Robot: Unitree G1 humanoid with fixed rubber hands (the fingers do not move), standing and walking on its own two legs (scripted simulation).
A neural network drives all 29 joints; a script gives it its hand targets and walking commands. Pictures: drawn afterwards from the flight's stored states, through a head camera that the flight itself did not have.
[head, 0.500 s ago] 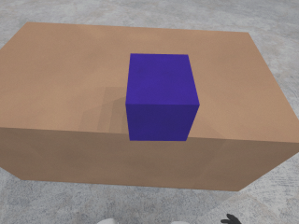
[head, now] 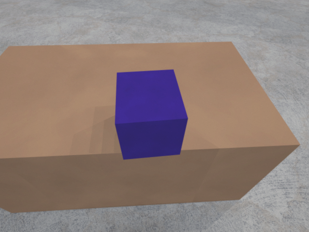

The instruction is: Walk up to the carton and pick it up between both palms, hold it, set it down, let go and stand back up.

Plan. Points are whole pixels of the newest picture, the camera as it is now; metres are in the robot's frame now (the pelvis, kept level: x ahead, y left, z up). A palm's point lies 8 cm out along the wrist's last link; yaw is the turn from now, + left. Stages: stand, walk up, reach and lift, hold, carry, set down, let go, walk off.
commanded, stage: walk up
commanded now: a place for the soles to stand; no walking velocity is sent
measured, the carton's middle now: (148, 114) +0.50 +0.02 -0.02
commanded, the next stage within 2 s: reach and lift in 0.56 s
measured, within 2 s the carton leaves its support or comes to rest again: neither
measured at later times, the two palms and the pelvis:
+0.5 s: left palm out of the picture +0.05 +0.25 -0.13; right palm out of the picture +0.04 -0.26 -0.14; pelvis +0.00 +0.00 +0.00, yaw -4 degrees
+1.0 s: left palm (70, 229) +0.15 +0.23 -0.11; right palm out of the picture +0.13 -0.26 -0.12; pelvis -0.01 -0.01 -0.02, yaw +0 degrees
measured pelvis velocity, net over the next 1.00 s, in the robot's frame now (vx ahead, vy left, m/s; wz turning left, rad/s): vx -0.01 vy -0.01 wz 0.00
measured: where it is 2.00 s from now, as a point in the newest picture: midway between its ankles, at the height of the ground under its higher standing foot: outside the picture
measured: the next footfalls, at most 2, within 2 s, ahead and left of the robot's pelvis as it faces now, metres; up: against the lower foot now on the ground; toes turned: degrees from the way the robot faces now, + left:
none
